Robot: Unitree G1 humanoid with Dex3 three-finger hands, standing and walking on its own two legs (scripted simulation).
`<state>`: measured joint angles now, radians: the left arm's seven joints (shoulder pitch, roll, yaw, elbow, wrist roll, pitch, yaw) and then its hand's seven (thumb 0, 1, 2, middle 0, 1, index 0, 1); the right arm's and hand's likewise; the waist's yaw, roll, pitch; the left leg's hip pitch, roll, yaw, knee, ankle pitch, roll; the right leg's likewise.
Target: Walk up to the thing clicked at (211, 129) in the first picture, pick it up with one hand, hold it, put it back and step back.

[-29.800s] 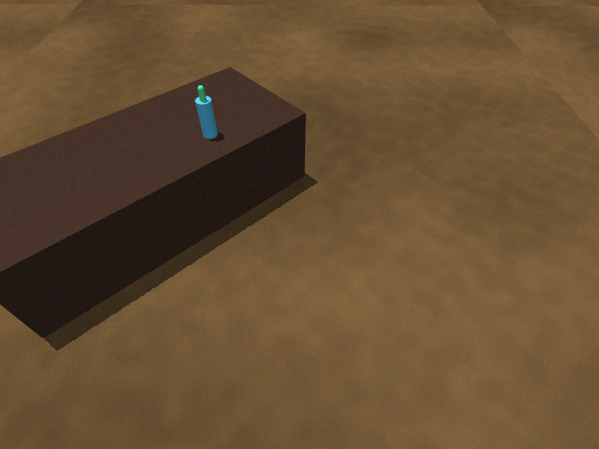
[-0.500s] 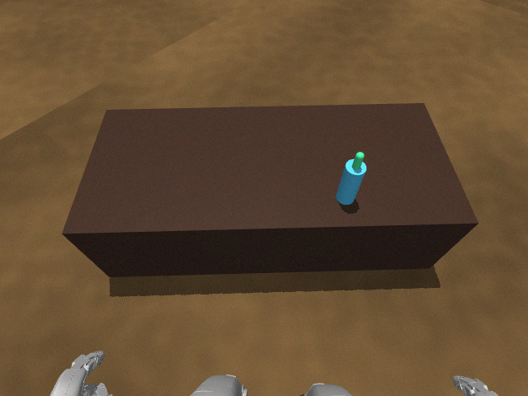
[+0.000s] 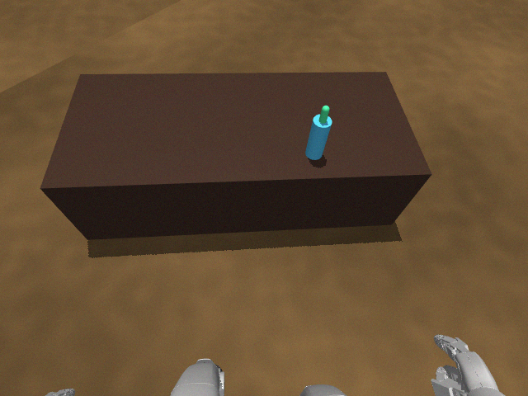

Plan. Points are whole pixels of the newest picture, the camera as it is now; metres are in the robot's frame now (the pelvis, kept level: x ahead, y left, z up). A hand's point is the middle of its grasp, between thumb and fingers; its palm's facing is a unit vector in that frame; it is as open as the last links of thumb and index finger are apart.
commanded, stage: step back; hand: right
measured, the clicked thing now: (319, 131) +0.86 -0.17 -0.29
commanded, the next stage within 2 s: stand in 1.88 s
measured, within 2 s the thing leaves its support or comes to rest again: neither
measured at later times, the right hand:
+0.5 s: hand out of the picture -0.05 -0.30 -0.14, palm faces -0.18 +0.89 -0.41, open 7.4 cm
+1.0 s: hand out of the picture -0.18 -0.35 -0.16, palm faces -0.23 +0.90 -0.38, open 7.4 cm
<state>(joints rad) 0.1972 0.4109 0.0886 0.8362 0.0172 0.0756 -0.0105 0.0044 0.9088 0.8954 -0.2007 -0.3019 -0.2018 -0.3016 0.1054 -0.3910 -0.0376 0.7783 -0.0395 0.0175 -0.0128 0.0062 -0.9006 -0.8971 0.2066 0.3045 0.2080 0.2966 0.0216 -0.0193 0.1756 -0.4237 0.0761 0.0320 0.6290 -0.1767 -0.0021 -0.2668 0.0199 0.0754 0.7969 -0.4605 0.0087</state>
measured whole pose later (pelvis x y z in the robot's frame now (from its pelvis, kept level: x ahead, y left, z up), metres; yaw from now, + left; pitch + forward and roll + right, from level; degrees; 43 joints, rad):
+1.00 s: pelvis -0.29 -0.09 +0.00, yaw +10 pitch -2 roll +0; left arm 0.20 0.40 0.07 0.90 0.04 0.00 0.00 0.00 0.90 0.89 -0.21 -0.30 -0.21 -0.30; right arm 0.22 -0.42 -0.06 0.97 -0.04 0.04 0.02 0.01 -0.91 -0.90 0.20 0.30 0.20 0.30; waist 0.03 0.03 0.09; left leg -0.28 -0.01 -0.04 0.72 -0.49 -0.01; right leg -0.33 -0.06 -0.05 0.71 -0.35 -0.01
